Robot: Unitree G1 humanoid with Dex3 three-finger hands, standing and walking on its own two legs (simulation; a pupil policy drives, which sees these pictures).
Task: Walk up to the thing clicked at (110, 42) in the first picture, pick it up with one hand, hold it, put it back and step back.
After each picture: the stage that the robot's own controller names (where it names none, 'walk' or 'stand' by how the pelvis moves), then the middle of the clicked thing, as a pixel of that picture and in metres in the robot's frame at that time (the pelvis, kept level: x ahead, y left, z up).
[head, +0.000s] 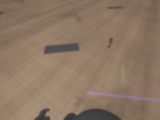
stand; (110, 42) +1.75 -0.45 -0.65
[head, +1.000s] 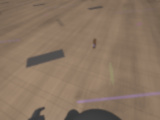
walk; (94, 43) +1.66 +0.03 -0.63
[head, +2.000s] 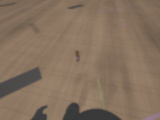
walk; (77, 56) +1.12 +0.30 -0.65
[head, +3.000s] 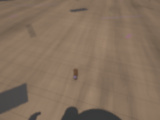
walk; (75, 74) +0.71 +0.22 -0.63
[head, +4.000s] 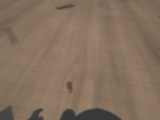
walk; (69, 87) +0.46 +0.21 -0.63
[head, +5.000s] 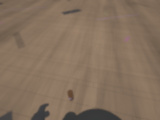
stand; (70, 95) +0.38 +0.21 -0.64
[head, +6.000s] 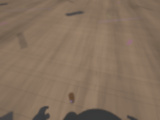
stand; (71, 98) +0.36 +0.20 -0.66
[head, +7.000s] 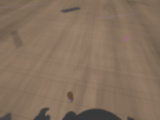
stand; (70, 97) +0.35 +0.20 -0.66
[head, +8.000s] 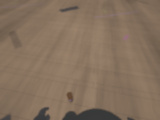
stand; (70, 97) +0.33 +0.21 -0.66
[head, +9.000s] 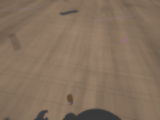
stand; (70, 99) +0.33 +0.20 -0.66
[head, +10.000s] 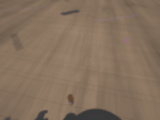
stand; (70, 99) +0.33 +0.20 -0.66
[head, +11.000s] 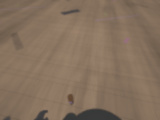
stand; (70, 99) +0.33 +0.19 -0.66
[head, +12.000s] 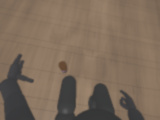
go down; (63, 67) +0.39 +0.24 -0.38
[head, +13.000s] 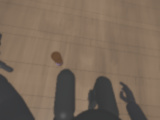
go down; (58, 59) +0.40 +0.28 -0.28
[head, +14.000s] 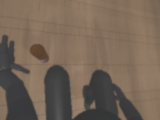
close in; (41, 55) +0.37 +0.32 -0.19
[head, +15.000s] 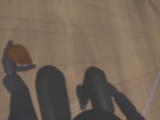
close; (23, 58) +0.34 +0.34 -0.15
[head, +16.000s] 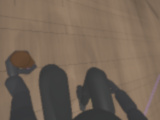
lift; (26, 62) +0.32 +0.33 -0.15
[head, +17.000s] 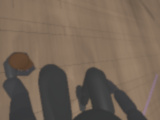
lift; (25, 64) +0.31 +0.33 -0.15
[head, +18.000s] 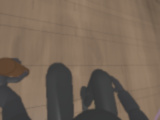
lift; (16, 70) +0.24 +0.39 -0.14
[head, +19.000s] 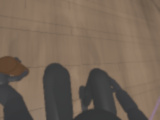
lift; (17, 69) +0.26 +0.38 -0.15
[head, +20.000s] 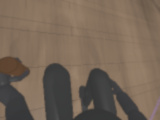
lift; (18, 69) +0.26 +0.38 -0.15
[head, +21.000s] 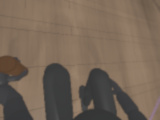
lift; (16, 69) +0.26 +0.39 -0.15
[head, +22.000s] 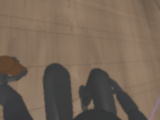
lift; (15, 69) +0.26 +0.39 -0.15
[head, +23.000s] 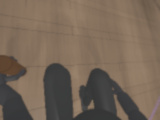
lift; (13, 68) +0.26 +0.40 -0.15
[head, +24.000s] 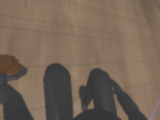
lift; (14, 68) +0.26 +0.40 -0.15
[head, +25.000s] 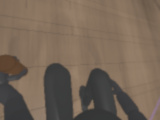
lift; (15, 68) +0.26 +0.39 -0.15
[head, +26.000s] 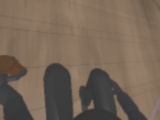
lift; (14, 68) +0.26 +0.40 -0.15
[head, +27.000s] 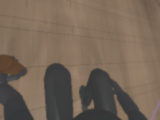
lift; (14, 68) +0.26 +0.40 -0.15
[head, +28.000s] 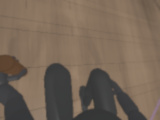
lift; (15, 68) +0.26 +0.40 -0.15
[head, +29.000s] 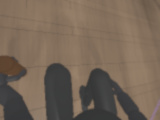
lift; (14, 69) +0.26 +0.40 -0.15
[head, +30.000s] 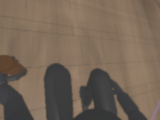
lift; (14, 68) +0.26 +0.40 -0.15
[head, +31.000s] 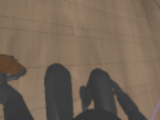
lift; (13, 68) +0.26 +0.40 -0.15
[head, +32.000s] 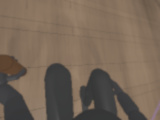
lift; (14, 68) +0.26 +0.40 -0.15
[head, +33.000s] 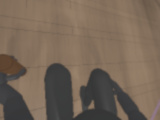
lift; (13, 68) +0.26 +0.40 -0.15
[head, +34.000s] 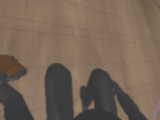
lift; (14, 68) +0.26 +0.40 -0.15
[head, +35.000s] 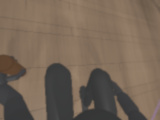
lift; (13, 68) +0.26 +0.40 -0.15
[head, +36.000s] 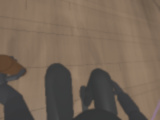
lift; (13, 68) +0.26 +0.40 -0.15
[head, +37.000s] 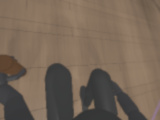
lift; (14, 68) +0.26 +0.40 -0.15
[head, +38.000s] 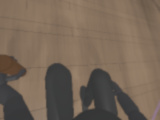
lift; (13, 68) +0.26 +0.40 -0.15
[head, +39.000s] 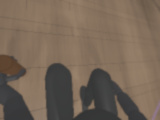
lift; (13, 68) +0.26 +0.40 -0.15
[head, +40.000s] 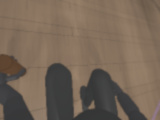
lift; (13, 68) +0.26 +0.40 -0.15
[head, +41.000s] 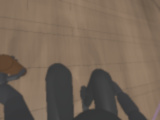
lift; (14, 68) +0.26 +0.40 -0.15
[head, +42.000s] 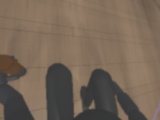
lift; (13, 68) +0.26 +0.40 -0.15
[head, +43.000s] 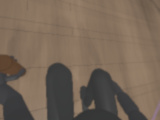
lift; (13, 68) +0.26 +0.41 -0.15
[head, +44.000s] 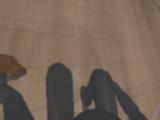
lift; (13, 68) +0.26 +0.41 -0.15
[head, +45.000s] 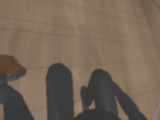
lift; (13, 68) +0.26 +0.41 -0.15
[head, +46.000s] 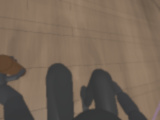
lift; (13, 68) +0.26 +0.41 -0.15
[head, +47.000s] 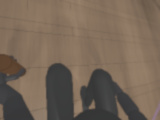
lift; (13, 68) +0.26 +0.41 -0.15
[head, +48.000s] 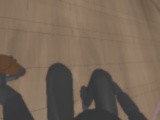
lift; (12, 68) +0.26 +0.41 -0.15
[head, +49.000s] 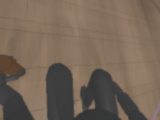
lift; (12, 68) +0.26 +0.41 -0.15
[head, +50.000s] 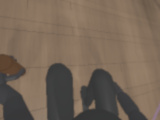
lift; (13, 68) +0.26 +0.41 -0.15
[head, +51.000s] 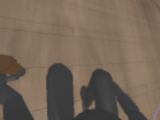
lift; (13, 68) +0.26 +0.41 -0.15
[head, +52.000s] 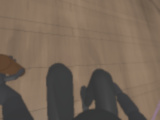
lift; (12, 68) +0.26 +0.41 -0.15
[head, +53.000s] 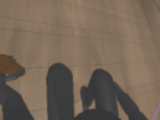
lift; (12, 68) +0.26 +0.41 -0.15
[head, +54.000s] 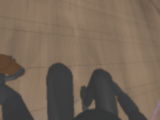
lift; (11, 68) +0.26 +0.41 -0.15
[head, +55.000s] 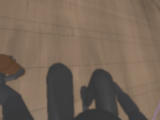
lift; (12, 68) +0.26 +0.41 -0.15
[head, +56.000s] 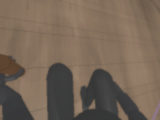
lift; (12, 68) +0.26 +0.41 -0.15
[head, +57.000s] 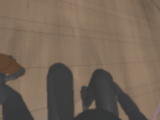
lift; (12, 68) +0.26 +0.41 -0.15
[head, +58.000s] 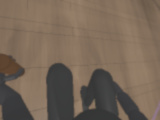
lift; (11, 68) +0.26 +0.41 -0.15
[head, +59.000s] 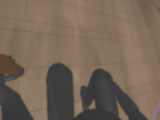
lift; (11, 68) +0.26 +0.41 -0.15
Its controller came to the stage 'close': yes
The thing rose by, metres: 0.02
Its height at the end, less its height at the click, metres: +0.00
